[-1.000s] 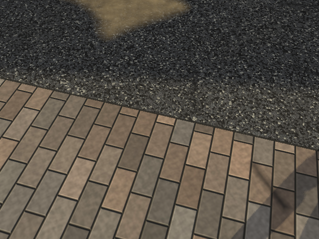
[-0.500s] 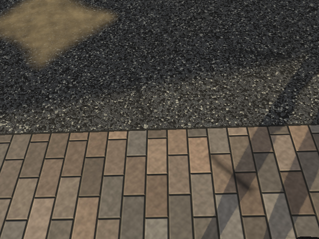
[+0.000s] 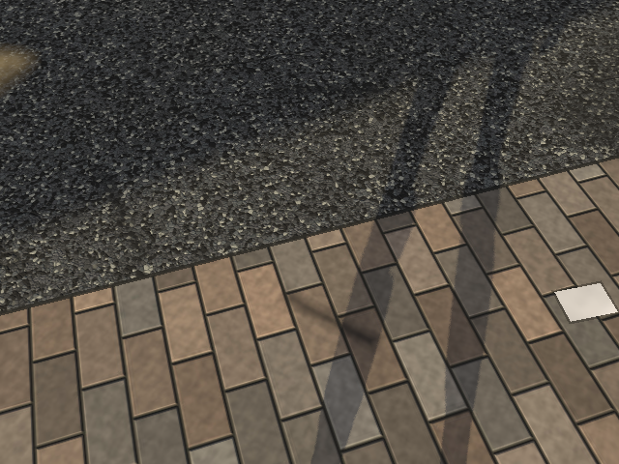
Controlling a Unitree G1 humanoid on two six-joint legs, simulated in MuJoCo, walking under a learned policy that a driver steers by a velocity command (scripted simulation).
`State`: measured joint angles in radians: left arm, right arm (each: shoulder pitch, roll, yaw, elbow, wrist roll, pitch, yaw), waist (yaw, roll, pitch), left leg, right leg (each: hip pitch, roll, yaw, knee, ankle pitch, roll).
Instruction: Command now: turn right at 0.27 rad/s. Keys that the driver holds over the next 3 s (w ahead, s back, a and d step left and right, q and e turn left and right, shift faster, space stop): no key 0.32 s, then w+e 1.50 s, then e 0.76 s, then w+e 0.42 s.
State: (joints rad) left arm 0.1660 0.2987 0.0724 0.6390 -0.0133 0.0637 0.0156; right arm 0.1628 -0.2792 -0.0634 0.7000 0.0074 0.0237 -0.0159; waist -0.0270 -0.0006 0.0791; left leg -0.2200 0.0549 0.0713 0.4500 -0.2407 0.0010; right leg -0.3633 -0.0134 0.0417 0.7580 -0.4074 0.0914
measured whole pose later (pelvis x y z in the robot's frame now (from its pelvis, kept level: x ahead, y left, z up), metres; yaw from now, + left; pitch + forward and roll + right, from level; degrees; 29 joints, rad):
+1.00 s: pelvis +0.18 -0.15 +0.01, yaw -20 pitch +1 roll +1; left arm 0.36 0.25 0.05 0.74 -0.01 -0.06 -0.01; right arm 0.13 -0.31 -0.05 0.68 -0.01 -0.10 0.00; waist 0.05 0.04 0.03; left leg -0.64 0.09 -0.04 0.96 -0.14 -0.02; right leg -0.14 0.09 0.06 0.34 -0.21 -0.10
